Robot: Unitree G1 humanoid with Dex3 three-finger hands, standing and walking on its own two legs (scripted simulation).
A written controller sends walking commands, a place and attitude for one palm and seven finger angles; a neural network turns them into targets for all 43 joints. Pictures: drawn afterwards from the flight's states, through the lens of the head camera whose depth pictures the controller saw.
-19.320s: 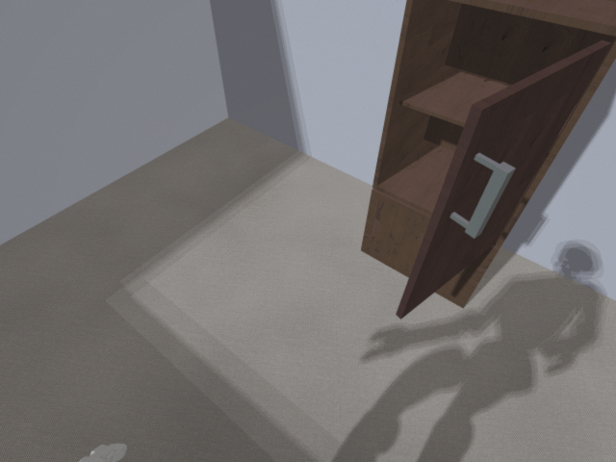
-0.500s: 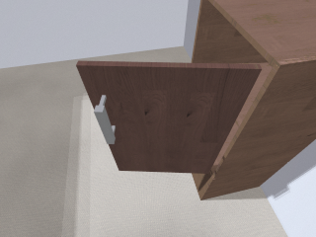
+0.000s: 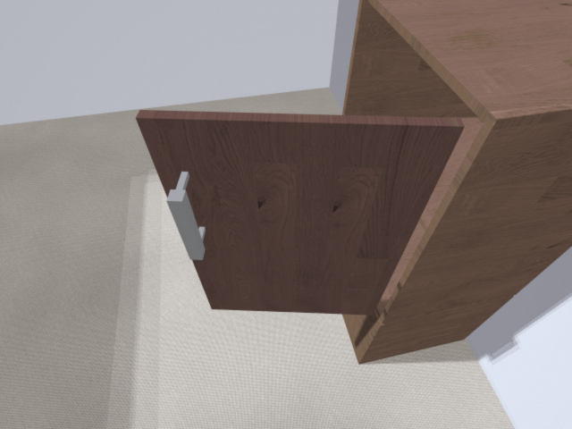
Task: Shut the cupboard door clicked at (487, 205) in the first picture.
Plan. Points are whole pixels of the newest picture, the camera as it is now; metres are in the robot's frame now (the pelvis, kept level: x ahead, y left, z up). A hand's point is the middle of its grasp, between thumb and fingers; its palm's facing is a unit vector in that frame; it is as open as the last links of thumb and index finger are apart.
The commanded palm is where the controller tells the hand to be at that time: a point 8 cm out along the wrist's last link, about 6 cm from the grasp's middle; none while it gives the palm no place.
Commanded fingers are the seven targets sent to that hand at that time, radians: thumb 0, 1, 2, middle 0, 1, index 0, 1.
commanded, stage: look again from close up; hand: left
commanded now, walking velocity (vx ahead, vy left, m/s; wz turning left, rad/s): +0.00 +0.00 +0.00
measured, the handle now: (190, 217) +0.41 +0.18 +0.04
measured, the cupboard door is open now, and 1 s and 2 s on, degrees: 76 76 76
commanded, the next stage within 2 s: raise the hand and make a fist in 0.12 s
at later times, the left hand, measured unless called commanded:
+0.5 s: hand (170, 364) +0.19 +0.16 +0.02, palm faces +0.10 -0.99 +0.01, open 6.8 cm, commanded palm +0.09 +0.22 -0.05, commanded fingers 0.00 0.90 0.90 -0.46 -0.58 -0.46 -0.58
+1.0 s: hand (170, 422) +0.14 +0.16 -0.03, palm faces -0.12 -0.99 -0.02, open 4.4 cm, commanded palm +0.10 +0.24 -0.02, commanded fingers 0.00 0.90 0.90 -0.92 -1.08 -0.92 -1.08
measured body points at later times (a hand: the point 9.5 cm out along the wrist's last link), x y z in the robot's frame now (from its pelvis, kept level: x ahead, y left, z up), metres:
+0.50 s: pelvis -0.04 -0.01 -0.03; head -0.03 -0.01 +0.42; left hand +0.18 +0.21 +0.02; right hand +0.13 -0.25 -0.11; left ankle -0.08 +0.09 -0.74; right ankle +0.01 -0.10 -0.74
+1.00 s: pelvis -0.08 -0.01 -0.08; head -0.02 -0.01 +0.37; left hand +0.14 +0.21 -0.03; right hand +0.10 -0.20 -0.16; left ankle -0.08 +0.09 -0.74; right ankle +0.01 -0.10 -0.74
